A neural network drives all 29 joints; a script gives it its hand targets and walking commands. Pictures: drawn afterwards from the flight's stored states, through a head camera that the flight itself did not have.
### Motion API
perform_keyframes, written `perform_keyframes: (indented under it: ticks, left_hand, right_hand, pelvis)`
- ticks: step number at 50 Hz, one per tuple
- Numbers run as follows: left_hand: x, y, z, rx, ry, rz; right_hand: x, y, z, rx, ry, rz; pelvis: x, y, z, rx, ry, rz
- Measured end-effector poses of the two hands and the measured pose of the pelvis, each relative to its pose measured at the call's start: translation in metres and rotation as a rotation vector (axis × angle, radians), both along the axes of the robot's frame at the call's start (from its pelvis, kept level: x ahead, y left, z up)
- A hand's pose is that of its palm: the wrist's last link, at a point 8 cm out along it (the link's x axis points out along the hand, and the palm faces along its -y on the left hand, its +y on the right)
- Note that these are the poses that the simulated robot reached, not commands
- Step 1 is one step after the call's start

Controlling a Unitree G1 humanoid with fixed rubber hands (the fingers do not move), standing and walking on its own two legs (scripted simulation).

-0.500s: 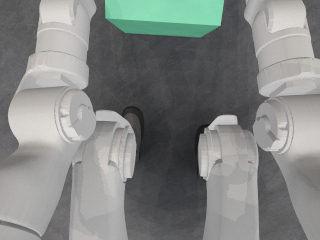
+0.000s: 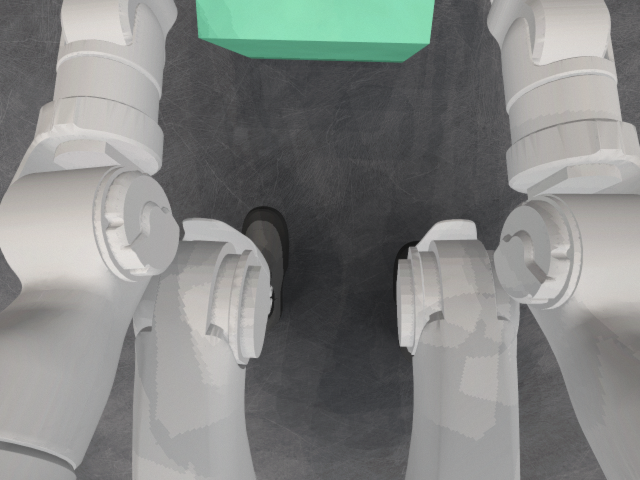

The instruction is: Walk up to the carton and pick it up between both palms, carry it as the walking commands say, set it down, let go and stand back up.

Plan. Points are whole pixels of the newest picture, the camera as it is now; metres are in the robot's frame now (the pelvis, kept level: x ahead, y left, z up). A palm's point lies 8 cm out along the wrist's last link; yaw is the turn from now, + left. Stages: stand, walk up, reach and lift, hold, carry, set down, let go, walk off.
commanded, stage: set down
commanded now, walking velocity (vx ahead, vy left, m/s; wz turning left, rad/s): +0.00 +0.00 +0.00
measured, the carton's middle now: out of the picture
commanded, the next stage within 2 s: none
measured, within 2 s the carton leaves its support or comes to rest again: neither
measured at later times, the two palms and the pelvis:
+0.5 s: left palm out of the picture +0.55 +0.18 -0.19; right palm out of the picture +0.55 -0.12 -0.19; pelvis +0.00 +0.00 +0.00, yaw +0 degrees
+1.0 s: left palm out of the picture +0.55 +0.18 -0.20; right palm out of the picture +0.57 -0.15 -0.20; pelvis +0.00 +0.00 +0.00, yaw +0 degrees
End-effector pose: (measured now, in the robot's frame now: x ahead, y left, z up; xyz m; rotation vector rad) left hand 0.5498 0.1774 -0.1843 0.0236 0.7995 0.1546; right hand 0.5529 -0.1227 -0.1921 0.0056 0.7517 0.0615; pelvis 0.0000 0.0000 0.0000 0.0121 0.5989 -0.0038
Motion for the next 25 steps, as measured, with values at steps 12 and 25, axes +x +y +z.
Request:
perform_keyframes:
  ticks: [12,25]
  left_hand:
    - [0.0004,0.0012,-0.0011,-0.013,-0.005,-0.008]
    - [0.0006,0.0016,-0.0019,-0.018,-0.009,-0.01]
  right_hand:
    - [0.0004,-0.0008,-0.001,0.007,-0.007,0.008]
    - [0.0011,-0.0013,-0.0012,0.004,-0.009,0.017]
  pelvis:
    - [-0.0011,0.0001,-0.001,0.0,-0.015,0.0]
    - [-0.0011,-0.0004,-0.0027,0.001,-0.023,-0.002]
